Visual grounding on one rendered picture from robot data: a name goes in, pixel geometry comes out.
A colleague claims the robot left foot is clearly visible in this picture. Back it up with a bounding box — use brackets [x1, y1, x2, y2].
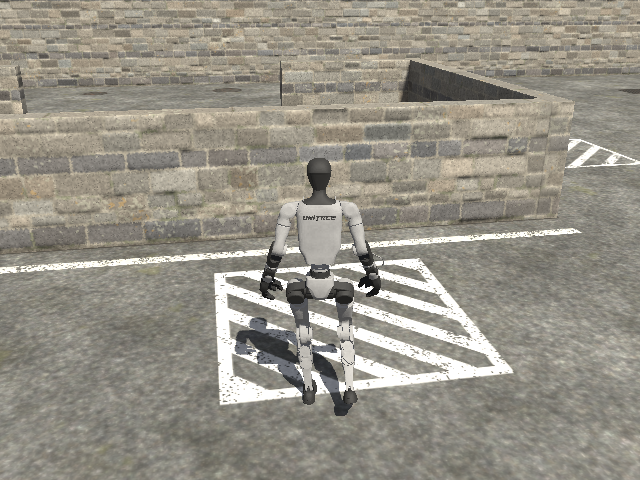
[303, 379, 317, 405]

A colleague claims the left robot hand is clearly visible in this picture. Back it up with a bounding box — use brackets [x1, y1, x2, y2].
[259, 278, 283, 300]

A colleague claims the left robot forearm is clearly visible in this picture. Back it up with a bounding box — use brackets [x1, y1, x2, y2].
[262, 241, 282, 283]

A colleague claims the robot left upper arm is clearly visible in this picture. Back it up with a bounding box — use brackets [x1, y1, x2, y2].
[271, 201, 299, 257]

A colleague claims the right robot hand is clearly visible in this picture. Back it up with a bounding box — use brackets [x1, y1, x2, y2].
[358, 276, 381, 297]

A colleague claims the robot right shin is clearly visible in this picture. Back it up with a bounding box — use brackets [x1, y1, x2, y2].
[340, 325, 355, 391]

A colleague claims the right robot forearm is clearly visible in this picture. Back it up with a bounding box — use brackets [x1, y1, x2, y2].
[358, 240, 379, 280]

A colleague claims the robot right upper arm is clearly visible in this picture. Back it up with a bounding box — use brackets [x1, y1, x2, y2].
[340, 201, 368, 256]

